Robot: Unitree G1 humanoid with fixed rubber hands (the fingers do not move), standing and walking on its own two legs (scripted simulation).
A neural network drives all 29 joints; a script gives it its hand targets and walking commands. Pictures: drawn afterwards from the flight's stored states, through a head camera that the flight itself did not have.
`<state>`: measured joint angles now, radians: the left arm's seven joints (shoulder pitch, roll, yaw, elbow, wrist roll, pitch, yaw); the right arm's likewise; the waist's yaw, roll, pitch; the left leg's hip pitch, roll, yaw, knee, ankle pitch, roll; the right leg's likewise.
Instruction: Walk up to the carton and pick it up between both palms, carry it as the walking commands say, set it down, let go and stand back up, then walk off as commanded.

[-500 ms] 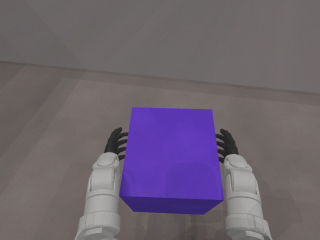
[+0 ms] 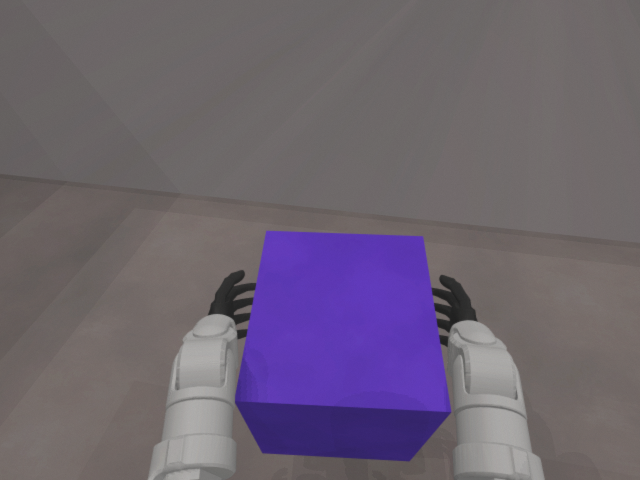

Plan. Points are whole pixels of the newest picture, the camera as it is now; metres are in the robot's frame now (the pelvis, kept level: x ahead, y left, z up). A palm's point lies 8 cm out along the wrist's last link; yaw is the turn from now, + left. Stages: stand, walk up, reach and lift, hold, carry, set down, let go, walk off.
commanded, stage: reach and lift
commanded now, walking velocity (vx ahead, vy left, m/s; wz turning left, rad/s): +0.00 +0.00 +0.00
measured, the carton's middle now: (339, 348) +0.31 +0.00 -0.02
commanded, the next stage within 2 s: hold in 1.00 s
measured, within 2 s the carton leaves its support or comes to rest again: neither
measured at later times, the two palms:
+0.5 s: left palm (227, 328) +0.30 +0.15 +0.05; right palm (465, 335) +0.30 -0.16 +0.05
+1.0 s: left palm (224, 335) +0.29 +0.15 +0.05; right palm (466, 343) +0.29 -0.15 +0.05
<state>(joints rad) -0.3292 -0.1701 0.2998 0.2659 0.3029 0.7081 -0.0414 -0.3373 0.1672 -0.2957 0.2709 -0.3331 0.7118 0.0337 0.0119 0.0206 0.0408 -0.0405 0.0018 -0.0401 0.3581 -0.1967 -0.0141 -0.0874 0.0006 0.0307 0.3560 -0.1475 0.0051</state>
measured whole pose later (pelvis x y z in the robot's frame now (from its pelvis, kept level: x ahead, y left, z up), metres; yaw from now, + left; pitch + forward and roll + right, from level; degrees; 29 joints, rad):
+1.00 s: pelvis +0.00 +0.00 +0.00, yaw +0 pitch -8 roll +0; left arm -0.25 -0.15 0.22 0.20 0.27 0.74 -0.03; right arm -0.25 0.15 -0.22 0.17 -0.29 0.76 0.01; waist 0.00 0.01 0.05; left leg -0.02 0.00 -0.05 0.35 -0.20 -0.01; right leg -0.06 0.00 0.03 0.34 -0.15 0.01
